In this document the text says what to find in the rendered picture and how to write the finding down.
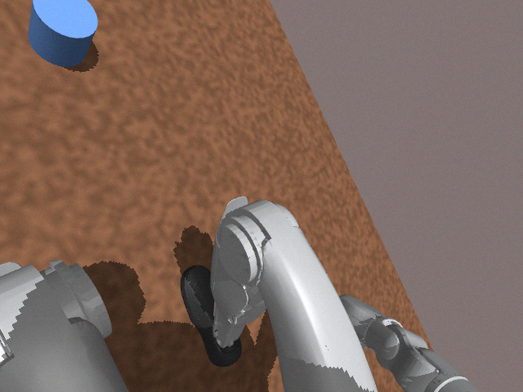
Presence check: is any right robot foot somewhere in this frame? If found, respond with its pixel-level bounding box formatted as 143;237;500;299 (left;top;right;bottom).
181;265;242;367

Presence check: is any right robot hand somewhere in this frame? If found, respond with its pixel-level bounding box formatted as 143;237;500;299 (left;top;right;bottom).
339;295;386;351

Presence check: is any right robot arm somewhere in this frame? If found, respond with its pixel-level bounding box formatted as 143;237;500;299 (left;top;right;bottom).
365;317;480;392

